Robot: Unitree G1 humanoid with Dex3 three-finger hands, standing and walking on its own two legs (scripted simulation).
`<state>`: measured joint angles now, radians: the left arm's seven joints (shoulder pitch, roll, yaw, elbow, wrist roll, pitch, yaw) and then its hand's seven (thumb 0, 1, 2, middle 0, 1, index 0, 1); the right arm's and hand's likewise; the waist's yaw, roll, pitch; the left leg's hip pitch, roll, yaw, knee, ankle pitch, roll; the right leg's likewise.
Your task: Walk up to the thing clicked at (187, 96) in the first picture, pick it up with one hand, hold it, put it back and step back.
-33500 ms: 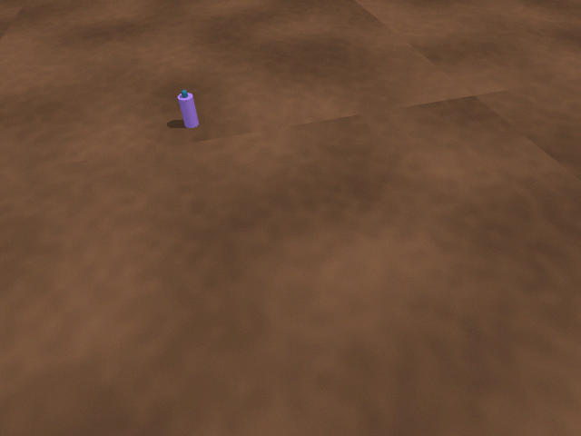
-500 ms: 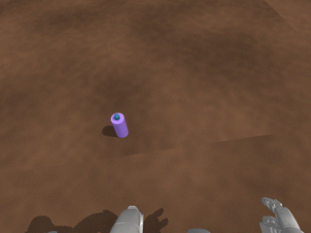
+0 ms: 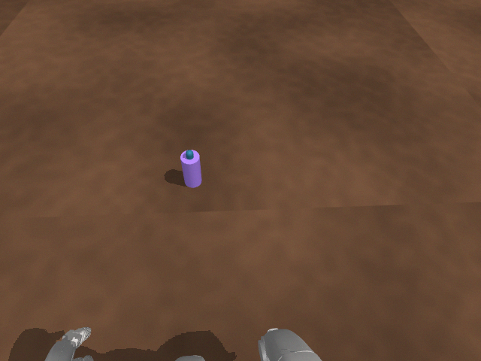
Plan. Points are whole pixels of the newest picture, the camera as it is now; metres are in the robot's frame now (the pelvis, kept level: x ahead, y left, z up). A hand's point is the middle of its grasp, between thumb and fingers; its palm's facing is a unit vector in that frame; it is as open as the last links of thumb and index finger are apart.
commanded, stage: step back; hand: left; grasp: from the side
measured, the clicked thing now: (191, 166) +0.98 +0.20 -0.65
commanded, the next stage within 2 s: stand in 1.12 s
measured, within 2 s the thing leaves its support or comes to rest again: neither
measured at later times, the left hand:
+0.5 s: hand out of the picture -0.03 +0.27 -0.14, palm faces -0.02 -0.92 -0.40, open 7.4 cm
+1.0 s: hand out of the picture +0.07 +0.24 -0.14, palm faces -0.01 -0.93 -0.36, open 7.4 cm
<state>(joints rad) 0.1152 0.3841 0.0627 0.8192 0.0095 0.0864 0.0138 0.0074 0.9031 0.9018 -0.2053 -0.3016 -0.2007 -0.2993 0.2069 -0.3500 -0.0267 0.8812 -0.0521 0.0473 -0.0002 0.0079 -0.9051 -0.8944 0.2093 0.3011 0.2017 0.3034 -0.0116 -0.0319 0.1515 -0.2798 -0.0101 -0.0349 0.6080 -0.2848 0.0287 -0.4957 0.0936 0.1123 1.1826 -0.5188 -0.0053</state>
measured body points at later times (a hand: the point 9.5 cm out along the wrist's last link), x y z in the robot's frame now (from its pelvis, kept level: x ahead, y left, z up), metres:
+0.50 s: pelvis -0.08 +0.00 +0.00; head -0.06 -0.01 +0.45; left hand -0.03 +0.32 -0.12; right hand -0.03 -0.32 -0.13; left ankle -0.06 +0.12 -0.73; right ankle -0.12 -0.14 -0.73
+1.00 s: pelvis -0.03 -0.02 +0.00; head -0.01 -0.03 +0.45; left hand +0.07 +0.28 -0.12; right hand +0.03 -0.33 -0.14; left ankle -0.04 +0.11 -0.73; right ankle -0.02 -0.14 -0.73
